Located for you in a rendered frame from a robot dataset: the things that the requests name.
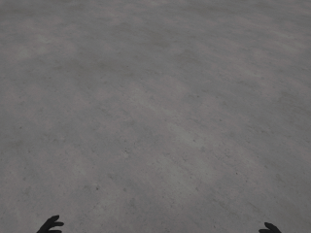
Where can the robot right hand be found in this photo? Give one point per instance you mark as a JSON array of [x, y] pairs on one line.
[[271, 228]]

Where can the robot left hand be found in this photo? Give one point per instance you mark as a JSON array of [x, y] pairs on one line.
[[50, 223]]

